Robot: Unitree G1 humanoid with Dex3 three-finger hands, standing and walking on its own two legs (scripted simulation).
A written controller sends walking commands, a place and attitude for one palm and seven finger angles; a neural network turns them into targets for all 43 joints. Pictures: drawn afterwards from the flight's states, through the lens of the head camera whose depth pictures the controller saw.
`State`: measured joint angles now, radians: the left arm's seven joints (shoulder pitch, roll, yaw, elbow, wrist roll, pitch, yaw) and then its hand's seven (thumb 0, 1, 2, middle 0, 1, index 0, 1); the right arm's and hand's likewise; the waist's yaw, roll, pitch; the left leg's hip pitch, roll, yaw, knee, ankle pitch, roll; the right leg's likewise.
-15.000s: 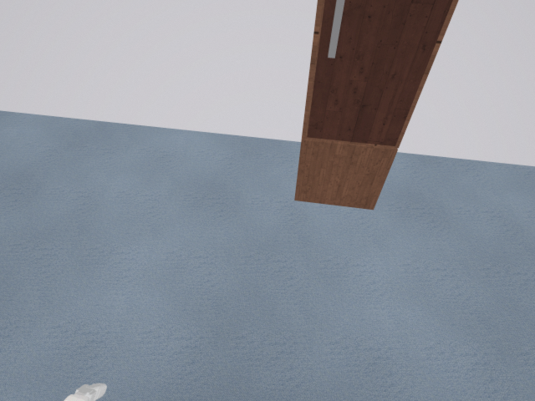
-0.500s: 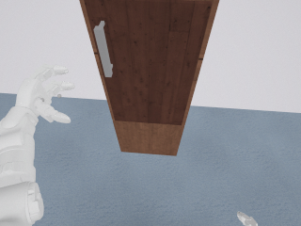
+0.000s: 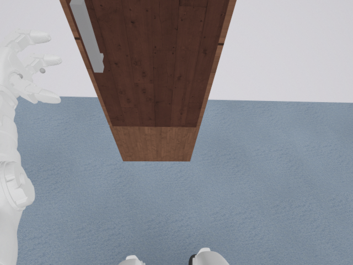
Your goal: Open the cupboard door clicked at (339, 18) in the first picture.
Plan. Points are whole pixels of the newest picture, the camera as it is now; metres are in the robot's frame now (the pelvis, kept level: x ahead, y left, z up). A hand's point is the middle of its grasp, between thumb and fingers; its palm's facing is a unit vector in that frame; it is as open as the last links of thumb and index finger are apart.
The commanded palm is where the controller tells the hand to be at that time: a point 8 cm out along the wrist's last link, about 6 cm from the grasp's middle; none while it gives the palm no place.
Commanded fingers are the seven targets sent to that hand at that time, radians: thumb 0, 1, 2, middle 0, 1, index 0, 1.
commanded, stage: move the hooked fingers beside the handle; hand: left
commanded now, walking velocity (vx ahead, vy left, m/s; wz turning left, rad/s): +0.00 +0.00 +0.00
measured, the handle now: (91, 35) +0.62 +0.17 +0.13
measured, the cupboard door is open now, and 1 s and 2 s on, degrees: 0 0 0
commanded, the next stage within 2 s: slide the fingers in behind the handle in 1.26 s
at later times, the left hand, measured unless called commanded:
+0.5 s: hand (60, 41) +0.57 +0.22 +0.14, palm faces -0.07 -1.00 +0.01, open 14.0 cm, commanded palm +0.56 +0.27 +0.13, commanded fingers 0.00 -0.50 0.30 -0.30 -1.20 -0.30 -1.20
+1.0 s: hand (56, 46) +0.56 +0.23 +0.14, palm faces -0.06 -1.00 +0.00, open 14.0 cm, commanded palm +0.55 +0.27 +0.13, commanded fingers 0.00 -0.50 0.30 -0.30 -1.20 -0.30 -1.20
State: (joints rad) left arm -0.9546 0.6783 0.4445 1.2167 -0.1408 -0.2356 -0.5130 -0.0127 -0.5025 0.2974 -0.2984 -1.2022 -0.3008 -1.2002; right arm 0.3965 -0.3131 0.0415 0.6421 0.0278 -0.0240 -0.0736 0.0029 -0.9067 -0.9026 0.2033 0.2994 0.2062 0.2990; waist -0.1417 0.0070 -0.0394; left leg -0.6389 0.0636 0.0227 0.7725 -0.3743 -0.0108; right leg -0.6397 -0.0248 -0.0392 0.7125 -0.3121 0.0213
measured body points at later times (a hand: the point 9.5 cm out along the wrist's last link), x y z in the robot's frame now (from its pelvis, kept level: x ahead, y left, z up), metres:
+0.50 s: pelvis +0.01 +0.01 -0.01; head +0.15 +0.03 +0.42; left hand +0.57 +0.28 +0.15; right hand -0.05 -0.25 -0.11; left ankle -0.01 +0.12 -0.71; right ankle +0.01 -0.14 -0.71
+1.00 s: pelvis +0.02 +0.01 -0.01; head +0.16 +0.02 +0.42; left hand +0.56 +0.29 +0.14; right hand -0.01 -0.27 -0.10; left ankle -0.01 +0.12 -0.71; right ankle +0.01 -0.14 -0.71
